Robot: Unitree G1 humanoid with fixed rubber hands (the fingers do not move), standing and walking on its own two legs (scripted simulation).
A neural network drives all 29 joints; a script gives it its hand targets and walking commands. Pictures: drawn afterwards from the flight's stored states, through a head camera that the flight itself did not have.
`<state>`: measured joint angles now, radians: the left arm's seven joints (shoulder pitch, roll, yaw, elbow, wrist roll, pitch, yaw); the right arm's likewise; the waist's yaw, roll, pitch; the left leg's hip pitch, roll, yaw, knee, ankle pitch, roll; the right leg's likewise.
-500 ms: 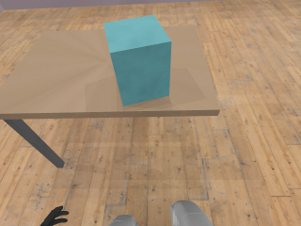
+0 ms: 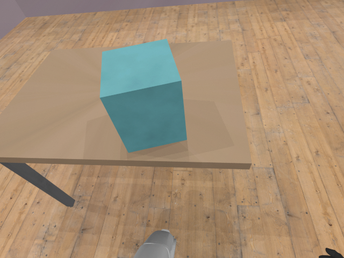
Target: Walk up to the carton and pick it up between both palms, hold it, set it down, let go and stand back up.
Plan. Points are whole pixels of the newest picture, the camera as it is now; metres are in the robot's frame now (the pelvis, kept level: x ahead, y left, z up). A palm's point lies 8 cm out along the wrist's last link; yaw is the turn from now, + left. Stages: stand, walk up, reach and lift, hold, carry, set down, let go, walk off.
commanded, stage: walk up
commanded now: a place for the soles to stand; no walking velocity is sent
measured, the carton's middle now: (146, 98) +0.54 +0.14 +0.02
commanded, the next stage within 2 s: none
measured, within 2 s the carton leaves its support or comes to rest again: neither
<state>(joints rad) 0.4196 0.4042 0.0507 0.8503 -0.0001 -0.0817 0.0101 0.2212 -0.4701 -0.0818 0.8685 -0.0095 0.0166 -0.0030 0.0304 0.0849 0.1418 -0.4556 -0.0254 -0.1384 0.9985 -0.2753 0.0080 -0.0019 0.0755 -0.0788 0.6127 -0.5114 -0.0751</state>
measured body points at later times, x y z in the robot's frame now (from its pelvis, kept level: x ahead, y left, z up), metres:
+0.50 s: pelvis +0.13 +0.02 -0.03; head +0.18 -0.01 +0.42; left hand +0.23 +0.35 -0.11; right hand +0.26 -0.28 -0.15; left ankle +0.15 +0.12 -0.71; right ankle +0.22 -0.08 -0.72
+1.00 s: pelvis +0.04 +0.10 -0.03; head +0.10 +0.14 +0.41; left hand +0.12 +0.41 -0.17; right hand +0.16 -0.21 -0.13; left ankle +0.05 +0.23 -0.71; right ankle +0.14 -0.04 -0.68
